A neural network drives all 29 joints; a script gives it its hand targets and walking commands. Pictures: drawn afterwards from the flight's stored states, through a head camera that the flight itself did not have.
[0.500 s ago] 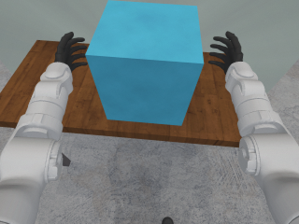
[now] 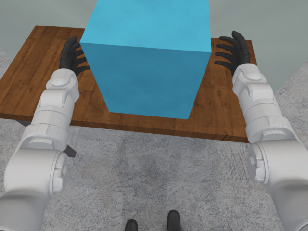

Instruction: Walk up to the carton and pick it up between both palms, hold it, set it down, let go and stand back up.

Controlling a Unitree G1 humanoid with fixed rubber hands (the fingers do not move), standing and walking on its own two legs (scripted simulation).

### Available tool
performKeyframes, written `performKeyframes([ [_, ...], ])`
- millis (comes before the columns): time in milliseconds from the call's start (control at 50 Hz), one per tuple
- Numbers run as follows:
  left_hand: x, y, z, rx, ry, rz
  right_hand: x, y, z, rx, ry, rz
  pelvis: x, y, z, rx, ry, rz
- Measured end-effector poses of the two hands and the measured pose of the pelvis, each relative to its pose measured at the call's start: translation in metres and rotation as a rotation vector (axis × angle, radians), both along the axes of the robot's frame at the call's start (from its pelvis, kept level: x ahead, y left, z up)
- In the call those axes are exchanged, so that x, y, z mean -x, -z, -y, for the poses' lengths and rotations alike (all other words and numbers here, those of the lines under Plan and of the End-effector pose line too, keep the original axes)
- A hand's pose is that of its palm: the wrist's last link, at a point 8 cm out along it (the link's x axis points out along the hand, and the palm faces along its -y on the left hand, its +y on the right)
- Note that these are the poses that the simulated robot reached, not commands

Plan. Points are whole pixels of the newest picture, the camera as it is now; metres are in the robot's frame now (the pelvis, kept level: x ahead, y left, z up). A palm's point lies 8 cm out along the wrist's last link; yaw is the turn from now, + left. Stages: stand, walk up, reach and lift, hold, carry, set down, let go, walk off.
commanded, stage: set down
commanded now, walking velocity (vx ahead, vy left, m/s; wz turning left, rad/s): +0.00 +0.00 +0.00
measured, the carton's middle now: (151, 56) +0.59 +0.01 +0.04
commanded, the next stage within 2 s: none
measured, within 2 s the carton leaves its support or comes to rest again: neither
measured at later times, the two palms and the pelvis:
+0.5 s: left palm (50, 56) +0.47 +0.23 +0.15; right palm (238, 51) +0.49 -0.19 +0.15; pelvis +0.03 +0.01 +0.01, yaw +0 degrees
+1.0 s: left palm (57, 68) +0.44 +0.21 +0.15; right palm (250, 57) +0.46 -0.21 +0.15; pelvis -0.01 +0.01 +0.00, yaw +0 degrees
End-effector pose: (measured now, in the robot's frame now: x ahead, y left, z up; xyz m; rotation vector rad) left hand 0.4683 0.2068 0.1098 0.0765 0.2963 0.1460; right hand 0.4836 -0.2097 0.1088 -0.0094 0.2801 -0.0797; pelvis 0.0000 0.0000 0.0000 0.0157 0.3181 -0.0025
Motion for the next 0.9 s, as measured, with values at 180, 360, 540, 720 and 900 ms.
performKeyframes([
  [180,-0.001,0.000,-0.013,0.014,-0.007,0.032,-0.002,0.005,0.001,0.005,-0.021,0.019,-0.018,-0.002,0.004,0.003,0.006,0.019],
  [360,-0.007,-0.031,-0.021,0.019,0.014,0.087,-0.008,-0.026,-0.013,0.006,-0.037,0.064,-0.029,-0.004,-0.002,0.007,0.003,0.061],
  [540,0.001,-0.045,-0.026,0.023,0.009,0.063,-0.002,-0.039,-0.016,-0.005,-0.020,0.021,-0.029,-0.006,-0.015,0.013,-0.006,0.123],
  [720,0.017,-0.049,-0.017,0.032,0.010,0.077,0.016,-0.045,-0.005,-0.022,-0.010,0.037,-0.015,-0.006,-0.020,0.013,-0.003,0.157],
  [900,0.027,-0.043,-0.005,0.025,-0.022,0.041,0.021,-0.049,0.001,-0.024,-0.024,0.036,0.002,-0.003,-0.013,0.008,0.003,0.156],
])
